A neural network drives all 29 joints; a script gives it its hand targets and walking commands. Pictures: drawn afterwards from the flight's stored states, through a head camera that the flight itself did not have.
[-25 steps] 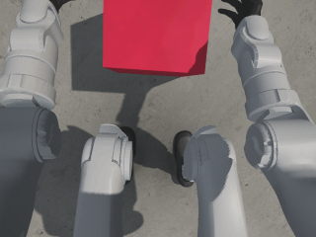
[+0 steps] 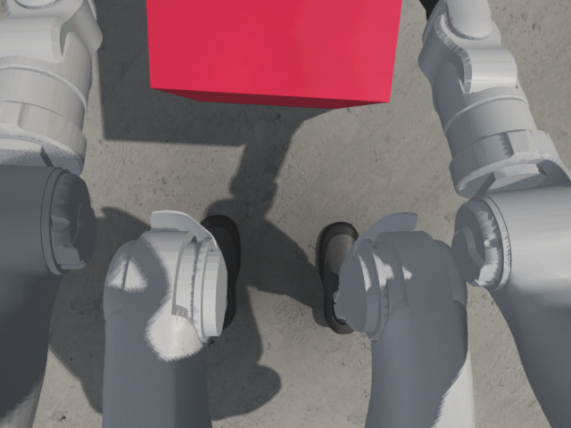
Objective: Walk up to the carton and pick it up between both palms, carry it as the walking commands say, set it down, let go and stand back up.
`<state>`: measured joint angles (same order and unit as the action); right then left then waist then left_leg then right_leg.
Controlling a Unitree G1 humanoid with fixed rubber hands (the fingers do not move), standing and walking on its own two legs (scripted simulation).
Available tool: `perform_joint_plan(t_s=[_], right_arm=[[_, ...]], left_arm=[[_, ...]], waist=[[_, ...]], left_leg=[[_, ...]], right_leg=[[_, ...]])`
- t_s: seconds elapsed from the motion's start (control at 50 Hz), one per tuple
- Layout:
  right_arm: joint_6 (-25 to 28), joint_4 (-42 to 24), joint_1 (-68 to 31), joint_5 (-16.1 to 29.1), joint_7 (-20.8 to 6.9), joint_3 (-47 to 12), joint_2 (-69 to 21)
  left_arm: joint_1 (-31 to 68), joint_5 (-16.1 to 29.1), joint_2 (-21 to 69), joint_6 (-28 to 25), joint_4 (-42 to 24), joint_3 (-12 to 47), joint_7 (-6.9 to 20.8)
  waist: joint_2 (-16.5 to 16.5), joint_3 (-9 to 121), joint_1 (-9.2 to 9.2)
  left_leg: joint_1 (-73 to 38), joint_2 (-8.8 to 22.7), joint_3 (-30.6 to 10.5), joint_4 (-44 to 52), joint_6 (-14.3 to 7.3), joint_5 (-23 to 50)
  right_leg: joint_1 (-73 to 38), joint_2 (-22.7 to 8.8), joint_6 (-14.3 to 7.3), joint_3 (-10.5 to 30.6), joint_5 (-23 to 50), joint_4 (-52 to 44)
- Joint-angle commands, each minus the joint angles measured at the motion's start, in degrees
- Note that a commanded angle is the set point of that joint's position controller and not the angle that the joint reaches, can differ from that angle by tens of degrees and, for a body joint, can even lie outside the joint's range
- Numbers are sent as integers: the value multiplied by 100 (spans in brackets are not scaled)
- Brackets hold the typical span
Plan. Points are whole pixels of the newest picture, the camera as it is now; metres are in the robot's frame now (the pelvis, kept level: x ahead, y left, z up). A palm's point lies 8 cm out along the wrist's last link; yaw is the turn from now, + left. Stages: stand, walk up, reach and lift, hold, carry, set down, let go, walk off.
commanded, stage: reach and lift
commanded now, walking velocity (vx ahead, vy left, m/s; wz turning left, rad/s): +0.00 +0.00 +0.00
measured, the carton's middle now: (273, 10) +0.54 +0.03 -0.24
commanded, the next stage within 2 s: none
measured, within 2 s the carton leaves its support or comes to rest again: leaves its support in 1.36 s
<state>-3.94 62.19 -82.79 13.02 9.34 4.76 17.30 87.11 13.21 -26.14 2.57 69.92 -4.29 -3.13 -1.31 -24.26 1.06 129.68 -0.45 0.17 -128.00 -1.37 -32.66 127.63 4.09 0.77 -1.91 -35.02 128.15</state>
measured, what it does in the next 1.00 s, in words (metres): stands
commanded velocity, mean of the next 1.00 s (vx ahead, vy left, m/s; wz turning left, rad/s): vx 0.00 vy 0.00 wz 0.00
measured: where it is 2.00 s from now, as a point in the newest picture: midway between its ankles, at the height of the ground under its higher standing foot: (280, 292)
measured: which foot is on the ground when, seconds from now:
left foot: down 0.00-1.00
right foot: down 0.00-1.00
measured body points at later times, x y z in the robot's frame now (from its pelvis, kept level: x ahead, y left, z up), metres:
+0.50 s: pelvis -0.01 +0.00 +0.01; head +0.37 +0.03 +0.24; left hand +0.56 +0.19 -0.18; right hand +0.56 -0.12 -0.18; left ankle +0.11 +0.11 -0.33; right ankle +0.11 -0.11 -0.33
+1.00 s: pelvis +0.00 +0.00 +0.00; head +0.37 +0.03 +0.25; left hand +0.56 +0.19 -0.18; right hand +0.56 -0.12 -0.18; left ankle +0.11 +0.11 -0.33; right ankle +0.11 -0.11 -0.33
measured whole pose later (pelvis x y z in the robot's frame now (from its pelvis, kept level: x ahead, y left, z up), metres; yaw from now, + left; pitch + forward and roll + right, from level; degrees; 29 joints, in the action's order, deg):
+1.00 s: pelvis +0.00 +0.00 +0.00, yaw -1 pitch +33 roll -1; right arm -8.5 59.9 -82.9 3.8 7.6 15.8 11.7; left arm 85.7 2.0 -18.9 9.3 63.1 -11.2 -1.9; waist -3.5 -24.0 1.5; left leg 128.6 -0.6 0.1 -129.5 -1.2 -34.0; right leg 127.1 6.1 1.6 -1.1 -35.7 129.4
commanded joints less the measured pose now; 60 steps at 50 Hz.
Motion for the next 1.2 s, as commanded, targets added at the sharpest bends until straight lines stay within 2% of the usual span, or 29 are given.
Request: perform_joint_plan(t_s=[0.0,0.14,0.38,0.52,0.56,0.62,0.66,0.7,0.72,0.76,0.8,0.86,0.94,1.1,1.18], right_arm=[[100,-455,-1383,-12,-6,46,487],[113,-299,-1532,-54,-16,114,479],[197,-167,-1800,-133,10,108,189],[231,-259,-1975,-44,-34,-103,-327],[232,-332,-2094,-2,-80,-237,-637],[205,-426,-2362,-15,-214,-386,-1327],[159,-505,-2627,-69,-400,-494,-2062],[68,-618,-2991,-162,-687,-639,-3099],[19,-642,-3015,-245,-773,-559,-3317],[-121,-790,-3415,-417,-1158,-675,-4638],[-230,-890,-3432,-559,-1377,-588,-5156],[-373,-1016,-3307,-665,-1565,-529,-5563],[-466,-1058,-3161,-641,-1652,-553,-5811],[-489,-1165,-3127,-486,-1694,-705,-5990],[-473,-1364,-3255,-392,-1670,-874,-6101]], left_arm=[[1386,-4,-732,-103,-424,-60,23],[1585,26,-640,-94,-412,42,22],[1832,-55,-224,-114,-350,217,-90],[1863,-299,137,-156,-429,179,-151],[1920,-276,494,-159,-488,294,-99],[2100,-277,1209,-126,-561,450,57],[2296,-311,1954,-77,-597,564,249],[2552,-388,3009,11,-629,685,540],[2551,-487,3196,60,-661,577,635],[2883,-625,4616,239,-786,738,1037],[2794,-772,5216,394,-962,618,1268],[2613,-822,5634,550,-1216,556,1502],[2501,-811,5817,669,-1424,643,1635],[2170,-872,6160,786,-1597,772,1712],[2238,-762,6339,776,-1831,920,1692]], waist=[[163,7091,122],[213,6948,56],[209,6894,88],[147,6932,341],[153,6918,328],[153,6866,311],[138,6768,330],[79,6622,377],[28,6519,402],[28,6307,382],[36,6240,432],[3,6180,461],[42,6076,461],[115,6077,490],[80,6507,475]], left_leg=[[-3610,68,-197,949,147,2109],[-3519,62,-205,1031,176,1921],[-3769,-52,-240,1132,200,1935],[-3935,-121,-213,1165,177,2058],[-3941,-138,-203,1165,164,2049],[-3880,-170,-196,1154,148,2000],[-3756,-205,-184,1130,121,1952],[-3568,-258,-159,1093,81,1858],[-3447,-282,-122,1072,75,1793],[-3335,-357,-92,1023,25,1700],[-3313,-410,-32,959,-4,1761],[-3255,-435,17,880,-35,1873],[-3207,-437,31,831,-44,1918],[-3401,-468,-1,800,-54,2217],[-3648,-479,9,790,-37,2443]], right_leg=[[-3109,-69,187,57,1919,-936],[-2994,-64,158,57,1747,-979],[-2908,47,155,6,1662,-1006],[-2917,156,186,11,1726,-1008],[-2938,187,180,18,1736,-1026],[-2931,232,162,27,1724,-1037],[-2874,279,148,33,1705,-1023],[-2797,330,142,32,1636,-994],[-2787,345,150,22,1579,-984],[-2654,433,118,-18,1501,-938],[-2556,479,90,-42,1512,-877],[-2446,497,66,-37,1569,-820],[-2269,489,30,-38,1564,-773],[-1981,520,-29,-83,1673,-697],[-2180,542,-40,-122,1855,-673]])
